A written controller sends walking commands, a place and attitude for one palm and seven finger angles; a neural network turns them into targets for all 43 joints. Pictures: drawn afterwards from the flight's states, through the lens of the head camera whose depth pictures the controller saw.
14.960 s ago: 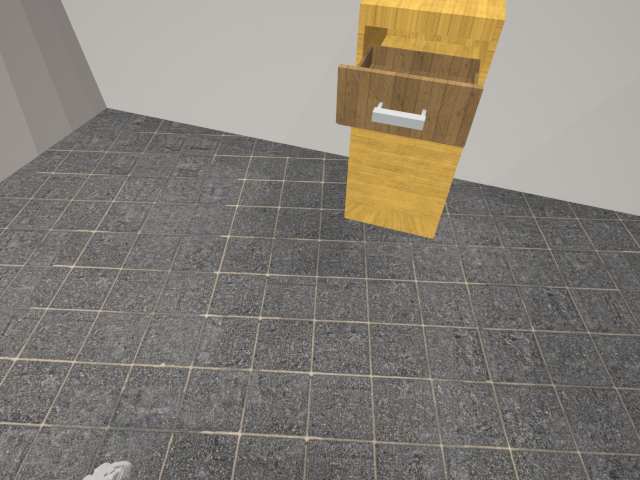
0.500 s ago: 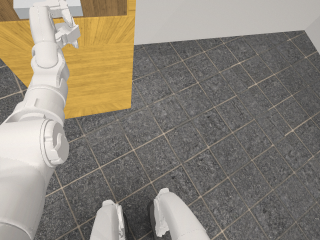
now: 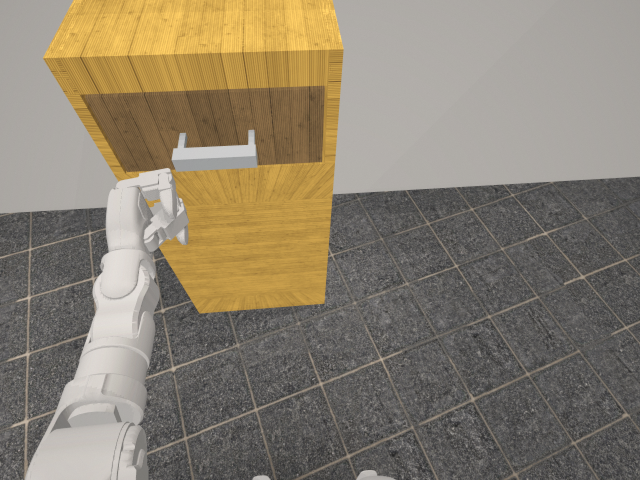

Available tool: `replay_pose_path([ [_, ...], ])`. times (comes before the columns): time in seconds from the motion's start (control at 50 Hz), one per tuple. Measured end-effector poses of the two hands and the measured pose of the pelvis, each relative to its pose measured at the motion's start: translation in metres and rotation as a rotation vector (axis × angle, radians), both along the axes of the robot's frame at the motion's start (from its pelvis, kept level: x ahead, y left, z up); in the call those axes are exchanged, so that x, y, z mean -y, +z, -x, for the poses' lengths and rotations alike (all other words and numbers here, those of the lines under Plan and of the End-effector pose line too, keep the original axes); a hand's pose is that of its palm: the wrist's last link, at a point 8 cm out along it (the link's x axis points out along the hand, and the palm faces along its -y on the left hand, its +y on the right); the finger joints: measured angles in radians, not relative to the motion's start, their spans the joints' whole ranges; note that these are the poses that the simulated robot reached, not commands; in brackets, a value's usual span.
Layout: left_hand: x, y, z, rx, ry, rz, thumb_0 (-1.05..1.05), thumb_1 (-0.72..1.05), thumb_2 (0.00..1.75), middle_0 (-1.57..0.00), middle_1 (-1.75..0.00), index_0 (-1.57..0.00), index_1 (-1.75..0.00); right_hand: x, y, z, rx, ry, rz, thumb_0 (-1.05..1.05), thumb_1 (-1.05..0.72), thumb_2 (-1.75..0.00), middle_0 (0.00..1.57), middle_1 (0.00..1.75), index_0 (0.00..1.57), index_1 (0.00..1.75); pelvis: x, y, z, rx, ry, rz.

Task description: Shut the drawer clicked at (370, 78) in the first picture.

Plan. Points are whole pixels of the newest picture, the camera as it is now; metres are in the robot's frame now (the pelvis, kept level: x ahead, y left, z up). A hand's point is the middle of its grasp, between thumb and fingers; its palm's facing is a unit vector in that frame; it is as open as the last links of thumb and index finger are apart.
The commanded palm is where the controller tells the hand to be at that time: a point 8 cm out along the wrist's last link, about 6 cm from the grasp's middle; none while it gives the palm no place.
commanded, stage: draw the hand back to the body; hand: left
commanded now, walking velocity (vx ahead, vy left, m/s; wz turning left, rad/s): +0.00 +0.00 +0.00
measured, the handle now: (216, 147) +0.61 +0.16 +0.01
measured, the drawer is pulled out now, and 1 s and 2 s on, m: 0.00 0.00 0.00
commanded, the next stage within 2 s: step back with the hand held close in 1.02 s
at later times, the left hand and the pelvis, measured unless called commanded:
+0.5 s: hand (59, 319) +0.26 +0.22 +0.15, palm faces +0.23 -0.94 -0.25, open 3.2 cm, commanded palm +0.21 +0.26 +0.16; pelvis -0.01 +0.02 +0.04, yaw +1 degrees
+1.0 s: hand out of the picture +0.15 +0.27 +0.21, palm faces +0.44 -0.81 -0.38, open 3.2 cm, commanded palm +0.10 +0.30 +0.22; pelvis -0.02 +0.02 +0.05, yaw +2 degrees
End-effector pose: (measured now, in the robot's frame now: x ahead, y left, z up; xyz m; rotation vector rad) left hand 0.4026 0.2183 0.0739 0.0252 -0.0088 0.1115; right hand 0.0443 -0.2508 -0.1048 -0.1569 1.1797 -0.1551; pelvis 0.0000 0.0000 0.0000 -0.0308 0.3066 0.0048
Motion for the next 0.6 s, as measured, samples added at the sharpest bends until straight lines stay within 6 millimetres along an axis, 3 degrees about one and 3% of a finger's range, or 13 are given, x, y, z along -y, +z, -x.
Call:
replay_pose_path([
  [0.14, -0.003, 0.015, 0.055, 0.008, -0.06, -0.012, 0.01, 0.9, 0.9, -1.4, -1.6, -1.4, -1.6, 0.002, 0.025, -0.072, 0.241, 0.073, 0.038, 0.01, -0.91, -0.9, 0.2, 0.3, 0.2, 0.3, -0.004, 0.008, 0.004, 0.091, 0.021, -0.001],
  [0.28, -0.013, 0.041, 0.107, -0.031, -0.02, -0.156, 0.01, 0.89, 0.9, -1.4, -1.6, -1.4, -1.6, -0.023, 0.054, -0.114, 0.391, 0.08, 0.02, 0.01, -0.91, -0.9, 0.2, 0.3, 0.2, 0.3, -0.008, 0.024, 0.01, 0.201, 0.01, -0.018],
  [0.46, -0.045, 0.083, 0.161, -0.003, 0.104, -0.229, 0.01, 0.89, 0.9, -1.4, -1.6, -1.4, -1.6, -0.061, 0.074, -0.133, 0.462, 0.159, -0.02, 0.01, -0.91, -0.9, 0.2, 0.3, 0.2, 0.3, -0.014, 0.04, 0.014, 0.307, 0.019, -0.02],
  [0.6, -0.058, 0.1, 0.206, 0.015, 0.153, -0.265, 0.01, 0.89, 0.9, -1.4, -1.6, -1.4, -1.6, -0.07, 0.075, -0.13, 0.461, 0.199, -0.022, 0.02, -0.9, -0.9, 0.2, 0.3, 0.2, 0.3, -0.019, 0.045, 0.012, 0.354, 0.021, -0.02],
])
